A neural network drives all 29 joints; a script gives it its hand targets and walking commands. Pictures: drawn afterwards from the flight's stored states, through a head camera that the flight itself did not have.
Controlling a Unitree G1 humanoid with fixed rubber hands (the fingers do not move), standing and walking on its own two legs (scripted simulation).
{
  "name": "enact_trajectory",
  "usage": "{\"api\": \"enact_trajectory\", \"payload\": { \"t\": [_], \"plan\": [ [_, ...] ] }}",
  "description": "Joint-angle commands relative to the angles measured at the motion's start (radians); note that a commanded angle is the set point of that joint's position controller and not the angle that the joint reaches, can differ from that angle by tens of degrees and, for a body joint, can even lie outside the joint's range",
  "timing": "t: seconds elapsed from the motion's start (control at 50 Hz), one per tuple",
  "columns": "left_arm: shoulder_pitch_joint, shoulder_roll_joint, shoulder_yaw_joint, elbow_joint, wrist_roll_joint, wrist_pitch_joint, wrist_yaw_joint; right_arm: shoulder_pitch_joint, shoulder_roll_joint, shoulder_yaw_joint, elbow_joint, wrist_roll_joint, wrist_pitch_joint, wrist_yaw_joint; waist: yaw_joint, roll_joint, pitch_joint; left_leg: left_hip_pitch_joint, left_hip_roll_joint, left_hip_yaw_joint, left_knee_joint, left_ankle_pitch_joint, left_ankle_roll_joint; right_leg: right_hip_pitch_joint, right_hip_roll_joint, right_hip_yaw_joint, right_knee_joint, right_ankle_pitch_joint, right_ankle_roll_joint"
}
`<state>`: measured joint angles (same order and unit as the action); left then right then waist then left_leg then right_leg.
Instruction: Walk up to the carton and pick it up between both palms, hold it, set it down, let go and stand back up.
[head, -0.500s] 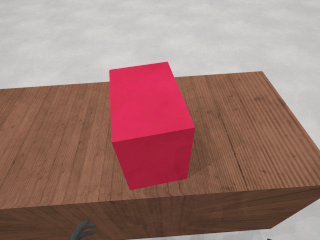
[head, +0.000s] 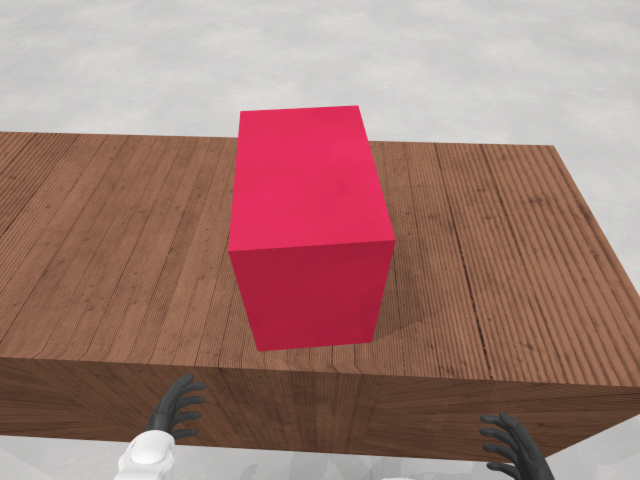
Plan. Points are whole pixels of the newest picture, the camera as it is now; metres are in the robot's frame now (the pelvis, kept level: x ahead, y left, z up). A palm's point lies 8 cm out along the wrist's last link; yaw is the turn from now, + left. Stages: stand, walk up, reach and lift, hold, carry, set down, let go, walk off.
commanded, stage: reach and lift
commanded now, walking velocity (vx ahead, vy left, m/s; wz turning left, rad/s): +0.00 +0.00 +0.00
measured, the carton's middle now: (307, 229) +0.50 +0.04 -0.02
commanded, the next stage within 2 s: none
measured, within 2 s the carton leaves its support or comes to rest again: neither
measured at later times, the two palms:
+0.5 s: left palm (152, 435) +0.19 +0.23 -0.05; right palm (511, 456) +0.17 -0.21 -0.07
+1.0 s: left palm (156, 423) +0.20 +0.23 -0.04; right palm (490, 409) +0.21 -0.19 -0.04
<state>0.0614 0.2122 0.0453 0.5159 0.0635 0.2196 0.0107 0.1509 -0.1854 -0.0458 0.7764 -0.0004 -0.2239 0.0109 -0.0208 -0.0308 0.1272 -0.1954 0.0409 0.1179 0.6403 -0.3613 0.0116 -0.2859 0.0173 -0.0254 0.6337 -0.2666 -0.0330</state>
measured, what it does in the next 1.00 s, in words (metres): stands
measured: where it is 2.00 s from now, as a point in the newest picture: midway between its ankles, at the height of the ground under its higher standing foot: outside the picture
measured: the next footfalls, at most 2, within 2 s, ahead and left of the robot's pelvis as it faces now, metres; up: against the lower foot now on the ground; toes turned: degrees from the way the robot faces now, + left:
none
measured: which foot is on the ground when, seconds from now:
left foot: down 0.00-1.00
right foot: down 0.00-1.00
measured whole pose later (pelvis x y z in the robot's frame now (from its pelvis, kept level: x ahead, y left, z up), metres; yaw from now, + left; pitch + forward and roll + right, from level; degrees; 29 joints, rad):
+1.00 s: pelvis +0.03 +0.00 +0.01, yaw +3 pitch -5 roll +0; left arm 0.14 0.20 -0.04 0.71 -0.12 -0.43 0.05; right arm 0.14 -0.11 0.02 0.84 0.15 -0.57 0.02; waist 0.01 -0.03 0.04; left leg -0.11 0.02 0.06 0.56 -0.36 0.00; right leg -0.18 0.01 -0.06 0.55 -0.29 -0.03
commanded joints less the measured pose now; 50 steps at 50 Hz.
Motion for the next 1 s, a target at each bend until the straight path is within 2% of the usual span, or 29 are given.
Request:
{"api": "enact_trajectory", "payload": {
  "t": [0.0,0.02,0.06,0.14,0.18,0.2,0.26,0.28,0.32,0.34,0.38,0.4,0.5,0.52,0.54,0.56,0.6,0.66,0.72,0.76,0.84,0.88,0.92,0.94,0.98],
  "plan": [
    [-0.109,0.169,0.037,-0.085,-0.014,-0.044,0.002,0.009,-0.057,-0.026,-0.094,-0.020,-0.012,-0.025,-0.012,0.062,-0.102,-0.126,-0.010,-0.024,-0.172,0.019,0.023,0.117,-0.043,0.066,-0.146,0.026,-0.021],
    [-0.122,0.172,0.039,-0.110,-0.024,-0.056,0.002,-0.011,-0.052,-0.025,-0.143,-0.020,-0.019,-0.026,-0.003,0.082,-0.115,-0.140,-0.005,-0.026,-0.175,0.012,0.026,0.139,-0.045,0.070,-0.144,0.016,-0.022],
    [-0.120,0.177,0.028,-0.125,-0.046,-0.080,0.002,0.005,-0.026,-0.026,-0.172,-0.026,-0.022,-0.031,-0.005,0.058,-0.117,-0.146,-0.004,-0.021,-0.188,0.005,0.033,0.161,-0.045,0.074,-0.157,0.010,-0.013],
    [-0.090,0.171,0.032,-0.111,-0.065,-0.130,0.007,0.017,-0.003,-0.016,-0.199,-0.018,-0.032,-0.029,0.017,0.071,-0.122,-0.163,0.005,-0.022,-0.225,0.024,0.031,0.211,-0.039,0.068,-0.169,0.021,-0.009],
    [-0.094,0.179,0.023,-0.079,-0.091,-0.156,0.000,0.010,0.002,-0.019,-0.198,-0.020,-0.033,-0.036,0.000,0.043,-0.110,-0.180,-0.001,-0.020,-0.227,0.025,0.032,0.230,-0.044,0.071,-0.173,0.021,-0.004],
    [-0.092,0.179,0.018,-0.077,-0.090,-0.171,0.001,0.016,-0.002,-0.024,-0.194,-0.021,-0.037,-0.038,-0.005,0.049,-0.106,-0.164,-0.001,-0.024,-0.232,0.026,0.031,0.220,-0.045,0.075,-0.178,0.012,-0.006],
    [-0.078,0.183,0.016,-0.045,-0.120,-0.209,-0.006,0.005,0.015,-0.008,-0.207,-0.017,-0.049,-0.039,0.005,0.004,-0.123,-0.112,-0.015,-0.025,-0.235,0.042,0.032,0.199,-0.054,0.074,-0.202,0.003,0.000],
    [-0.097,0.188,0.016,-0.057,-0.128,-0.227,-0.005,-0.012,0.016,-0.008,-0.224,-0.014,-0.059,-0.037,0.006,0.012,-0.140,-0.130,-0.011,-0.029,-0.238,0.040,0.033,0.209,-0.053,0.077,-0.198,0.005,-0.001],
    [-0.100,0.180,0.008,-0.021,-0.126,-0.250,0.001,-0.010,0.020,-0.006,-0.175,-0.010,-0.062,-0.034,0.002,0.028,-0.109,-0.133,-0.012,-0.034,-0.256,0.017,0.032,0.197,-0.052,0.079,-0.208,-0.035,-0.005],
    [-0.122,0.182,0.005,-0.024,-0.137,-0.262,0.003,-0.034,0.023,-0.008,-0.185,-0.011,-0.066,-0.034,0.001,0.015,-0.102,-0.137,-0.014,-0.033,-0.258,0.011,0.030,0.194,-0.048,0.078,-0.210,-0.048,-0.007],
    [-0.115,0.172,0.008,0.009,-0.133,-0.281,0.001,-0.025,0.034,0.006,-0.146,0.009,-0.067,-0.033,0.011,0.021,-0.101,-0.115,-0.017,-0.036,-0.260,0.029,0.025,0.191,-0.054,0.081,-0.219,-0.035,-0.008],
    [-0.100,0.163,0.000,0.014,-0.133,-0.290,-0.001,-0.025,0.034,0.001,-0.149,0.011,-0.073,-0.034,0.002,0.028,-0.100,-0.107,-0.015,-0.042,-0.263,0.033,0.024,0.199,-0.050,0.082,-0.222,-0.035,-0.011],
    [-0.144,0.164,-0.017,0.015,-0.168,-0.377,0.016,-0.071,0.034,0.006,-0.165,0.026,-0.118,-0.025,0.004,0.003,-0.139,-0.099,-0.024,-0.047,-0.254,0.050,0.011,0.195,-0.055,0.083,-0.221,-0.005,-0.006],
    [-0.135,0.153,-0.023,0.017,-0.168,-0.396,0.020,-0.080,0.033,0.007,-0.169,0.029,-0.130,-0.022,0.010,0.017,-0.138,-0.098,-0.022,-0.052,-0.253,0.064,0.008,0.196,-0.053,0.083,-0.214,0.013,-0.011],
    [-0.126,0.142,-0.027,0.051,-0.161,-0.408,0.022,-0.067,0.037,0.004,-0.126,0.035,-0.134,-0.019,0.004,0.037,-0.129,-0.094,-0.024,-0.053,-0.260,0.051,0.004,0.195,-0.055,0.085,-0.222,-0.006,-0.013],
    [-0.125,0.146,-0.024,0.080,-0.155,-0.417,0.019,-0.066,0.050,0.016,-0.103,0.039,-0.138,-0.021,0.005,0.023,-0.112,-0.083,-0.031,-0.053,-0.251,0.062,0.006,0.178,-0.060,0.094,-0.234,-0.004,-0.012],
    [-0.120,0.143,-0.024,0.091,-0.149,-0.444,0.017,-0.070,0.039,0.023,-0.090,0.052,-0.158,-0.021,0.010,0.039,-0.124,-0.080,-0.035,-0.056,-0.249,0.073,-0.001,0.190,-0.060,0.090,-0.226,0.013,-0.013],
    [-0.084,0.130,-0.021,0.081,-0.157,-0.504,0.024,-0.065,0.041,0.034,-0.112,0.075,-0.214,-0.016,0.029,0.033,-0.153,-0.074,-0.036,-0.063,-0.233,0.168,-0.011,0.226,-0.053,0.089,-0.206,0.130,-0.010],
    [-0.061,0.118,-0.016,0.086,-0.147,-0.560,0.028,-0.053,0.023,0.044,-0.081,0.089,-0.266,-0.011,0.030,0.026,-0.173,-0.064,-0.040,-0.065,-0.219,0.215,-0.027,0.266,-0.042,0.084,-0.195,0.204,-0.008],
    [-0.051,0.107,-0.026,0.071,-0.146,-0.597,0.031,-0.061,0.015,0.045,-0.074,0.105,-0.302,-0.009,0.029,0.045,-0.192,-0.048,-0.040,-0.075,-0.209,0.273,-0.036,0.271,-0.037,0.082,-0.185,0.276,-0.006],
    [-0.071,0.093,-0.047,0.081,-0.159,-0.643,0.031,-0.096,0.001,0.043,-0.048,0.128,-0.351,-0.001,0.020,0.067,-0.179,-0.078,-0.043,-0.080,-0.193,0.257,-0.051,0.245,-0.028,0.079,-0.177,0.216,-0.019],
    [-0.059,0.089,-0.048,0.061,-0.184,-0.671,0.034,-0.090,0.003,0.050,-0.058,0.138,-0.369,0.001,0.027,0.036,-0.174,-0.075,-0.044,-0.081,-0.187,0.245,-0.048,0.234,-0.030,0.080,-0.175,0.203,-0.018],
    [-0.079,0.089,-0.065,0.058,-0.188,-0.692,0.039,-0.121,-0.005,0.049,-0.038,0.151,-0.384,0.005,0.023,0.057,-0.172,-0.092,-0.041,-0.090,-0.183,0.259,-0.057,0.225,-0.023,0.074,-0.161,0.208,-0.020],
    [-0.059,0.077,-0.066,0.068,-0.193,-0.700,0.041,-0.115,-0.008,0.054,-0.030,0.159,-0.391,0.011,0.026,0.046,-0.157,-0.084,-0.041,-0.090,-0.184,0.267,-0.057,0.224,-0.026,0.076,-0.166,0.212,-0.018],
    [-0.099,0.065,-0.075,0.083,-0.194,-0.715,0.040,-0.154,-0.003,0.057,-0.004,0.171,-0.401,0.014,0.022,0.075,-0.161,-0.103,-0.041,-0.093,-0.177,0.256,-0.062,0.208,-0.023,0.073,-0.165,0.182,-0.022]
  ]
}}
